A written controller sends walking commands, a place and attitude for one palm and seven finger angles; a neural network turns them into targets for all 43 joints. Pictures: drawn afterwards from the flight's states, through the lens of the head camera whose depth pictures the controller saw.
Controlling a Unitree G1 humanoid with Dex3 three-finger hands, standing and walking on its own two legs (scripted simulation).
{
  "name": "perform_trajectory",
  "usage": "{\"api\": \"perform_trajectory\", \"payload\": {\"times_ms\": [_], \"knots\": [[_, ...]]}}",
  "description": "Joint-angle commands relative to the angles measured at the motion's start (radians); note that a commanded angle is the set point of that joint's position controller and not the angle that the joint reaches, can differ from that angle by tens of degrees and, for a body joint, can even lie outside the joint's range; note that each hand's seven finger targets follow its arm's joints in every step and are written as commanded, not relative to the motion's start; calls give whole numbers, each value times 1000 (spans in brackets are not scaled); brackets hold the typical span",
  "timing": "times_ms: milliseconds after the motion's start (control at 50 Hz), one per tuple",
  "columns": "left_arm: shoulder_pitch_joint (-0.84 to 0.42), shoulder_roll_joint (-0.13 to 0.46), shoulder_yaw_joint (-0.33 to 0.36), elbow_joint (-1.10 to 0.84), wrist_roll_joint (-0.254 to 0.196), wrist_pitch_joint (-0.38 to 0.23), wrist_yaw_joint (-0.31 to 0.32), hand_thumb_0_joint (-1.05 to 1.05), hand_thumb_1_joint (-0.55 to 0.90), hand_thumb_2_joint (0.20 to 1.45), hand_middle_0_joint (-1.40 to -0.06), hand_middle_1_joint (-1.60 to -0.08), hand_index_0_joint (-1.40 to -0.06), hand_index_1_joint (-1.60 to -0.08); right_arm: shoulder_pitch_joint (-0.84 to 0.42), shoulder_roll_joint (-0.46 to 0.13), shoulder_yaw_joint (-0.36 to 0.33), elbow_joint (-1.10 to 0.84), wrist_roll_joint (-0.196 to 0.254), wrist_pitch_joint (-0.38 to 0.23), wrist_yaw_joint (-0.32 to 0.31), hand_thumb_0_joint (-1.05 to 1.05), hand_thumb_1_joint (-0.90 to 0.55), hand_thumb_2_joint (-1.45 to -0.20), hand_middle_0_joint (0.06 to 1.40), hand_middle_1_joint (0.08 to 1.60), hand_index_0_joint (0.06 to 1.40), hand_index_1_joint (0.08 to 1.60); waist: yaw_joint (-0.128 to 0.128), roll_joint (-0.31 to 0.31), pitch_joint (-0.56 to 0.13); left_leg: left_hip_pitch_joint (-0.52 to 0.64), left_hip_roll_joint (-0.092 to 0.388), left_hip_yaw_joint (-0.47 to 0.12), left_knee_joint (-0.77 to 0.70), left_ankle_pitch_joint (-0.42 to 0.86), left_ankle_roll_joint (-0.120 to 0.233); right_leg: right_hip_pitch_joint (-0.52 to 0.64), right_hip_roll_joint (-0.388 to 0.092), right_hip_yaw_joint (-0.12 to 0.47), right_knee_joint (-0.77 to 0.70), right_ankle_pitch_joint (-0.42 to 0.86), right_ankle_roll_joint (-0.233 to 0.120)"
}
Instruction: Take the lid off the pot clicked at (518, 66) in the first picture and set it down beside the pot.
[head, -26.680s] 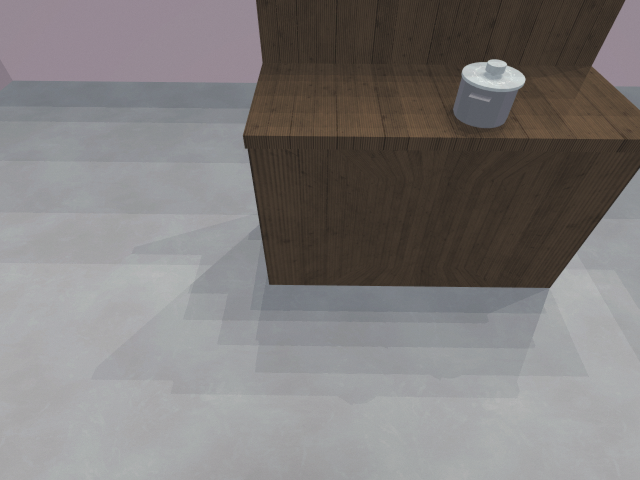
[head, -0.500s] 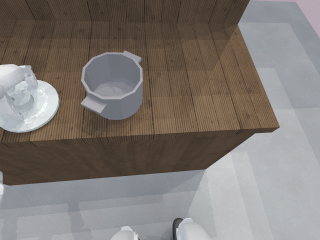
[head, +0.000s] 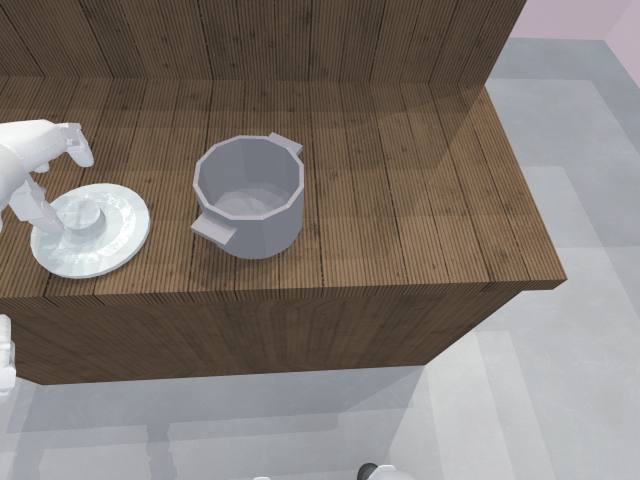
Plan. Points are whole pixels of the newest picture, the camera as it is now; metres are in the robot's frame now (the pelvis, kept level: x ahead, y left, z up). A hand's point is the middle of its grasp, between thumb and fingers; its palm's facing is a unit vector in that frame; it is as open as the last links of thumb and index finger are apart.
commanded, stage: raise the empty hand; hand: left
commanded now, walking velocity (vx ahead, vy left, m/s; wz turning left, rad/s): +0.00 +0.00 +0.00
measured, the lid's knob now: (84, 218) +0.46 +0.32 -0.01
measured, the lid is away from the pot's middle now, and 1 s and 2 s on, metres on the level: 0.23 0.23 0.23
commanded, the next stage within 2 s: draw the hand back to the body in 0.74 s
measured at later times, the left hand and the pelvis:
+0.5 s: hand (15, 154) +0.45 +0.33 +0.12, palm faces -0.38 -0.09 -0.92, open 10.9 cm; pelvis +0.01 +0.01 +0.01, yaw +1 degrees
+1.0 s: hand (8, 154) +0.45 +0.32 +0.13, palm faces -0.39 -0.09 -0.92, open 10.9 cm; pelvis +0.01 +0.00 +0.02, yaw +1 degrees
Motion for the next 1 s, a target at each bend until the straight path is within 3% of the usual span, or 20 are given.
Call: {"api": "perform_trajectory", "payload": {"times_ms": [0,60,100,120,180,220,260,280,300,360,400,440,500,580,620,680,820,900,940,980], "knots": [[-431,309,54,-132,-15,28,26,0,127,357,-270,-1009,-270,-1009,120,-195,-55,-43,4,-14,-10,0,-900,-900,200,300,200,300,-4,85,-338,284,5,-24,-84,586,-26,131,71,-54,-23,228,-77],[-474,329,62,-234,0,21,20,0,127,357,-270,-1009,-270,-1009,125,-189,-64,-52,-2,-18,-7,0,-900,-900,200,300,200,300,6,165,-443,405,11,-42,-81,708,-48,152,75,-55,-26,252,-81],[-481,381,115,-314,-13,8,18,0,127,357,-270,-1009,-270,-1009,114,-188,-69,-59,-5,-20,-7,0,-900,-900,200,300,200,300,22,210,-511,492,17,-60,-75,857,-62,180,74,-52,-27,309,-82],[-471,381,125,-316,-19,9,16,0,127,357,-270,-1009,-270,-1009,115,-184,-72,-61,-8,-20,-5,0,-900,-900,200,300,200,300,19,199,-523,506,18,-64,-76,877,-60,195,74,-53,-32,320,-78],[-406,312,77,-157,-46,35,3,0,127,357,-270,-1009,-270,-1009,103,-187,-62,-51,4,-21,-7,0,-900,-900,200,300,200,300,4,69,-358,360,10,-36,-112,670,-31,196,68,-58,-63,271,-70],[-426,265,27,-136,-38,50,-1,0,127,357,-270,-1009,-270,-1009,101,-192,-61,-48,9,-20,-2,0,-900,-900,200,300,200,300,1,74,-305,351,10,-35,-132,646,-35,172,68,-62,-71,249,-74],[-500,249,2,-238,-26,53,-4,0,127,357,-270,-1009,-270,-1009,97,-190,-67,-46,6,-18,7,0,-900,-900,200,300,200,300,7,153,-342,424,17,-52,-136,715,-56,159,72,-64,-75,239,-81],[-502,242,-1,-261,-21,52,-5,0,127,357,-270,-1009,-270,-1009,99,-185,-70,-53,3,-19,9,0,-900,-900,200,300,200,300,7,157,-371,464,17,-59,-132,763,-60,167,75,-64,-78,253,-82],[-509,277,31,-307,-25,44,-5,0,127,357,-270,-1009,-270,-1009,89,-186,-74,-56,1,-21,11,0,-900,-900,200,300,200,300,18,179,-412,508,20,-65,-124,843,-65,182,74,-57,-78,285,-81],[-470,354,108,-281,-41,41,-6,0,127,357,-270,-1009,-270,-1009,86,-185,-69,-67,0,-21,6,0,-900,-900,200,300,200,300,24,102,-448,477,12,-64,-139,809,-47,275,68,-49,-85,328,-74],[-482,332,90,-283,-48,46,-2,0,127,357,-270,-1009,-270,-1009,72,-184,-69,-69,0,-23,7,0,-900,-900,200,300,200,300,26,120,-430,466,7,-58,-155,796,-44,283,60,-48,-93,340,-77],[-490,271,37,-242,-45,62,-7,0,127,357,-270,-1009,-270,-1009,70,-184,-65,-56,5,-26,12,0,-900,-900,200,300,200,300,17,114,-343,457,16,-60,-168,771,-51,235,65,-59,-107,299,-75],[-509,226,-5,-249,-36,78,-14,0,127,357,-270,-1009,-270,-1009,57,-181,-67,-65,7,-29,22,0,-900,-900,200,300,200,300,19,120,-328,473,15,-63,-175,788,-57,232,66,-58,-115,293,-79],[-540,275,24,-264,-37,87,-22,0,127,357,-270,-1009,-270,-1009,54,-182,-64,-73,4,-34,18,0,-900,-900,200,300,200,300,21,86,-386,468,6,-56,-190,739,-42,309,61,-46,-123,327,-76],[-531,278,23,-222,-41,91,-27,0,127,357,-270,-1009,-270,-1009,55,-184,-62,-72,5,-39,16,0,-900,-900,200,300,200,300,15,49,-363,453,4,-53,-195,719,-35,312,61,-48,-126,331,-72],[-511,280,22,-191,-42,92,-36,0,127,357,-270,-1009,-270,-1009,55,-186,-59,-70,9,-43,18,0,-900,-900,200,300,200,300,20,54,-328,434,3,-48,-198,713,-35,308,61,-53,-127,330,-74],[-539,252,0,-279,-40,77,-46,0,127,357,-270,-1009,-270,-1009,42,-183,-68,-77,2,-35,25,0,-900,-900,200,300,200,300,20,117,-375,500,8,-58,-189,800,-47,299,64,-52,-126,335,-73],[-445,306,73,-330,-60,56,-44,0,127,357,-270,-1009,-270,-1009,24,-181,-69,-98,-2,-33,30,0,-900,-900,200,300,200,300,44,107,-406,509,4,-66,-189,846,-40,342,61,-50,-123,364,-75],[-414,314,88,-316,-65,55,-39,0,127,357,-270,-1009,-270,-1009,15,-180,-64,-100,1,-27,30,0,-900,-900,200,300,200,300,44,69,-375,468,0,-57,-198,771,-30,359,58,-50,-129,355,-73],[-425,287,71,-399,-68,58,-36,0,127,357,-270,-1009,-270,-1009,-5,-173,-69,-112,1,-24,33,0,-900,-900,200,300,200,300,48,115,-377,494,2,-61,-207,795,-32,360,55,-50,-133,356,-75]]}}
